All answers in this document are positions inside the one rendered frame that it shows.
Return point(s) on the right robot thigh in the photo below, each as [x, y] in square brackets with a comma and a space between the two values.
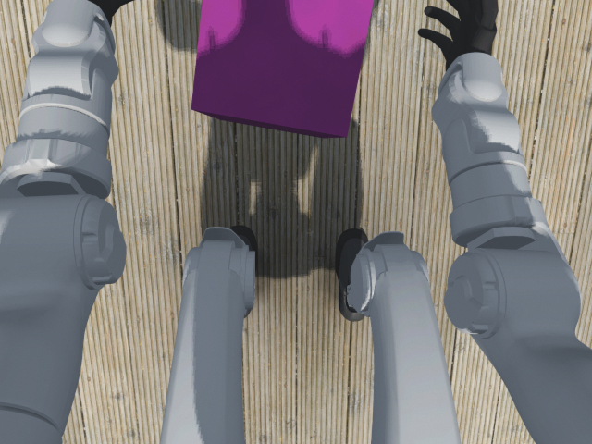
[413, 401]

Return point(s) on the carton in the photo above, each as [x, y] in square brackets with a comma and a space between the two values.
[290, 65]

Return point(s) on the robot left hand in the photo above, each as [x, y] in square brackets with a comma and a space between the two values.
[110, 7]

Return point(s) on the robot right upper arm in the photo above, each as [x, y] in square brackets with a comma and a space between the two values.
[521, 307]

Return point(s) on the robot left upper arm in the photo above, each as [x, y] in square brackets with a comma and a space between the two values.
[56, 253]

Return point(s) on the robot right hand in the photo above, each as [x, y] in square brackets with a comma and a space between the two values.
[474, 31]

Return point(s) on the robot left foot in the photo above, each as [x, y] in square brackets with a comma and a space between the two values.
[248, 237]

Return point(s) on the left robot forearm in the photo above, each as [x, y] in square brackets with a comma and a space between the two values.
[65, 115]

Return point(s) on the right robot forearm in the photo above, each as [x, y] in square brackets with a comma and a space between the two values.
[491, 197]

